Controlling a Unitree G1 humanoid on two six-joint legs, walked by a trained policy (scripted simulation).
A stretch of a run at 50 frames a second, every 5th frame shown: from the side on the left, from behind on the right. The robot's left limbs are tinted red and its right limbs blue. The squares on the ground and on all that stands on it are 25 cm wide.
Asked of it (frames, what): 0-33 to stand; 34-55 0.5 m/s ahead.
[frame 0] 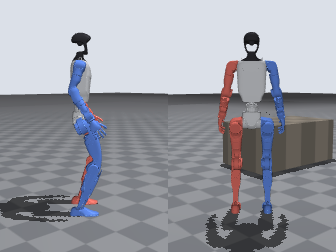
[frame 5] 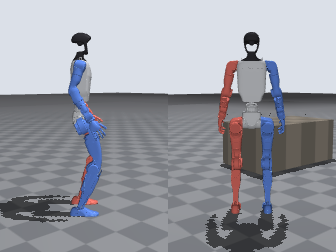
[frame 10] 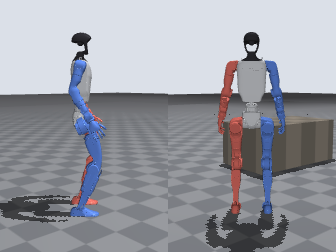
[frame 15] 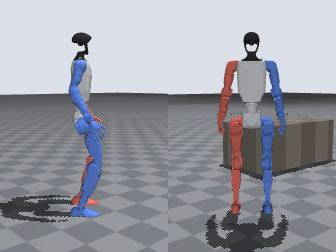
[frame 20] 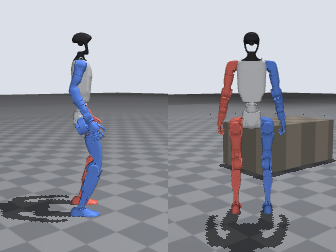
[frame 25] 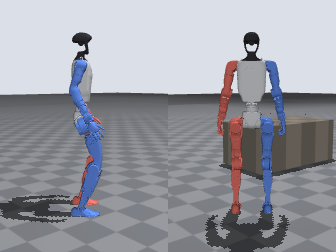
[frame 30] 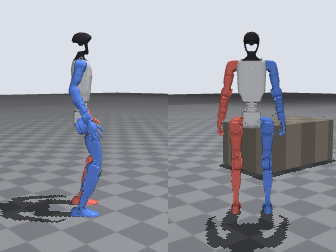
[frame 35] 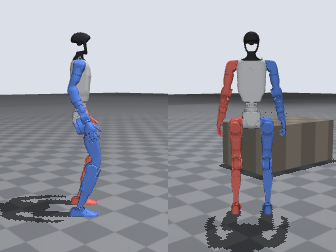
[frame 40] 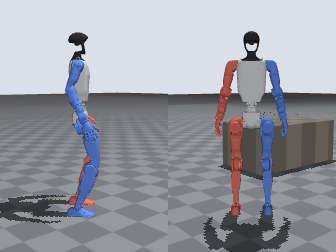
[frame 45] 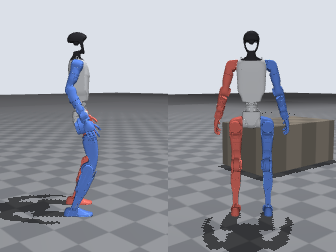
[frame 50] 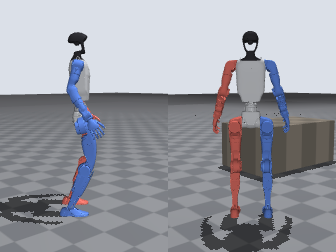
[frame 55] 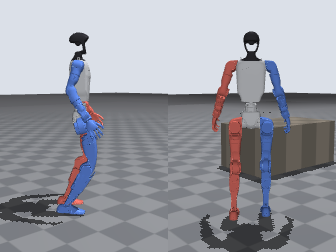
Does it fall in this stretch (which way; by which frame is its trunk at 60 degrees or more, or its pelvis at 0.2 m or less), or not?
no
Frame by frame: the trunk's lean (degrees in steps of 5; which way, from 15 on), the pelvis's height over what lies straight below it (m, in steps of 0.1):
0: 0, 0.8
5: 0, 0.8
10: 0, 0.8
15: 0, 0.8
20: 0, 0.8
25: 0, 0.8
30: 0, 0.8
35: 0, 0.8
40: 0, 0.8
45: 5, 0.8
50: 5, 0.8
55: 0, 0.8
